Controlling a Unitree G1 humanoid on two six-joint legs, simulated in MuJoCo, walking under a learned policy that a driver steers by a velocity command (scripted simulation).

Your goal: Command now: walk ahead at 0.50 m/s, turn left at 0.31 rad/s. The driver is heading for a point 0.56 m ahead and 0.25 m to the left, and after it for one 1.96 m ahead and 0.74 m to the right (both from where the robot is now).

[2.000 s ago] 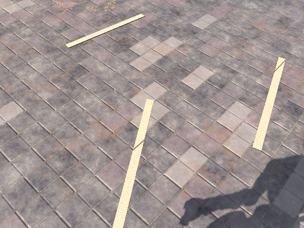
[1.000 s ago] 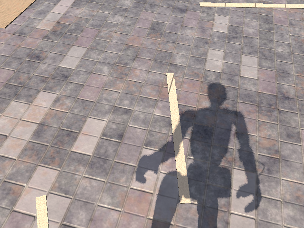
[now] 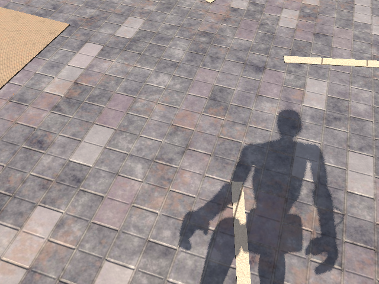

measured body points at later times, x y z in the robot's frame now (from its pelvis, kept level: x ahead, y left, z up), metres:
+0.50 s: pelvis +0.26 -0.04 +0.00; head +0.29 -0.05 +0.45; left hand +0.28 +0.24 -0.12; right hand +0.40 -0.29 -0.14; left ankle +0.21 +0.08 -0.66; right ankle +0.30 -0.12 -0.75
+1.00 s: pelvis +0.48 +0.10 -0.01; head +0.50 +0.13 +0.44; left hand +0.39 +0.35 -0.15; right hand +0.71 -0.06 -0.13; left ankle +0.48 +0.15 -0.75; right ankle +0.50 -0.06 -0.65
